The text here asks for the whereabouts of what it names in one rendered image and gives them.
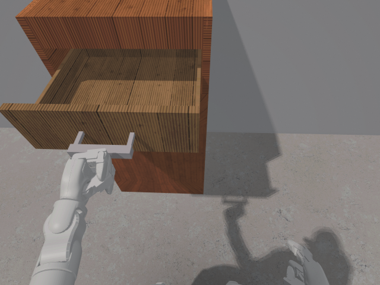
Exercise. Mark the drawer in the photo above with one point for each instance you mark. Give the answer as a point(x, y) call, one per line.
point(108, 93)

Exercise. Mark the left robot hand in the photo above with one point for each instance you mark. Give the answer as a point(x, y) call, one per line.
point(77, 173)

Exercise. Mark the handle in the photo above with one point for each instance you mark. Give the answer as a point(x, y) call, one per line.
point(115, 151)

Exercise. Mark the robot left forearm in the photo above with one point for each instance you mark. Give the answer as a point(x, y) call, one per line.
point(60, 256)

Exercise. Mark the right robot hand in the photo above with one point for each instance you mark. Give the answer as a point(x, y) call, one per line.
point(310, 274)

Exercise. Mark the cabinet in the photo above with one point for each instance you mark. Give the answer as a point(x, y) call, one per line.
point(55, 26)

